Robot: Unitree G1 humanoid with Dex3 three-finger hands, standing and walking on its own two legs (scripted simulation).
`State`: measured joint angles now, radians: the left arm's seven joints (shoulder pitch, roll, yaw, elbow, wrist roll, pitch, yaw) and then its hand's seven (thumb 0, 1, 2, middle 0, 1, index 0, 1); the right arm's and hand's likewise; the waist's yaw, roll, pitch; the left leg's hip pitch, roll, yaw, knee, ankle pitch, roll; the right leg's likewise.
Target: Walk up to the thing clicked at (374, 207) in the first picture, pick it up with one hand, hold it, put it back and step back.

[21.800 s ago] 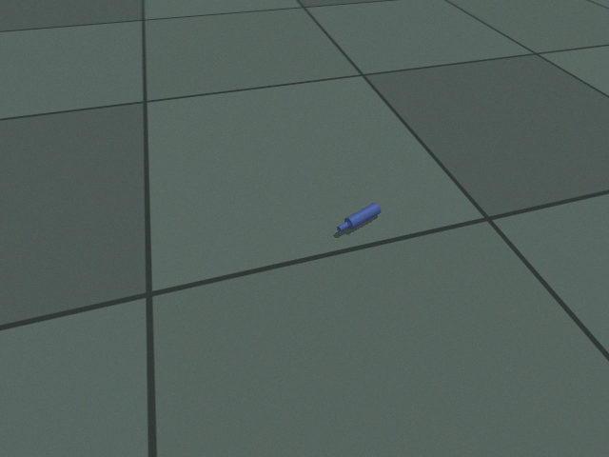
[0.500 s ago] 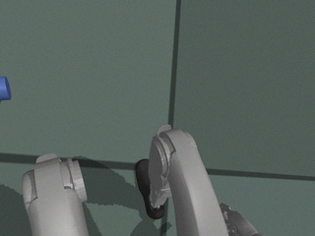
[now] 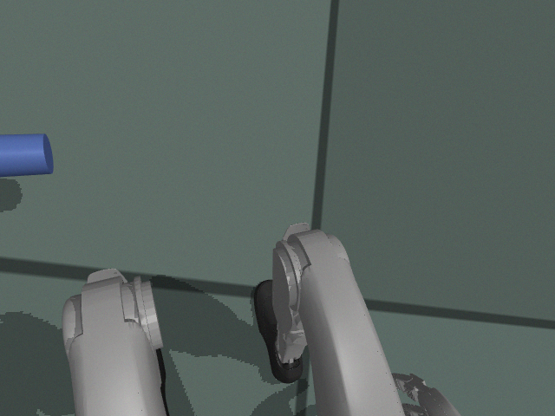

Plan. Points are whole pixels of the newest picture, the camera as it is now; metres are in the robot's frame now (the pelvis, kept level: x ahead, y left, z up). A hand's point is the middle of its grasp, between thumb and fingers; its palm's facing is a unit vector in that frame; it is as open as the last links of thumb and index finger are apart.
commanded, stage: lift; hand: left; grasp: from above
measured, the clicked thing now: out of the picture +0.49 +0.34 -0.20
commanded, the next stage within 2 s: hold in 1.62 s
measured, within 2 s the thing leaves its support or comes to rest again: neither
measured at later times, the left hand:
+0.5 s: hand out of the picture +0.43 +0.33 -0.06, palm faces -0.48 -0.09 -0.87, open 8.6 cm
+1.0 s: hand out of the picture +0.36 +0.28 +0.15, palm faces -0.45 -0.11 -0.88, open 8.5 cm
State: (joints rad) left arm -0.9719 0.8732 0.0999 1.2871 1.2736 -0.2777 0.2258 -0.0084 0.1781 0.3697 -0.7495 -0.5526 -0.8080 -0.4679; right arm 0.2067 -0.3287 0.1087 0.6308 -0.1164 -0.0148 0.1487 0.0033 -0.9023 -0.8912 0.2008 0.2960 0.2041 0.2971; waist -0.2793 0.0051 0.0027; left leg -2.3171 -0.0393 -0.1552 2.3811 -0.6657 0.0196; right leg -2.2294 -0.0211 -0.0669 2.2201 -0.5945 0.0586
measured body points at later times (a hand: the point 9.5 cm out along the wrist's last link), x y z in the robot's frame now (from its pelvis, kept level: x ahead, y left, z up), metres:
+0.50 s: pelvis +0.00 +0.01 +0.07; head +0.21 +0.08 +0.46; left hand +0.45 +0.33 -0.01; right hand +0.10 -0.27 -0.03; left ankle +0.08 +0.11 -0.31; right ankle +0.13 -0.14 -0.31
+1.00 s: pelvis +0.02 +0.00 +0.24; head +0.15 +0.03 +0.66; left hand +0.38 +0.29 +0.20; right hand +0.15 -0.26 +0.11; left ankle +0.07 +0.11 -0.31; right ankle +0.13 -0.14 -0.31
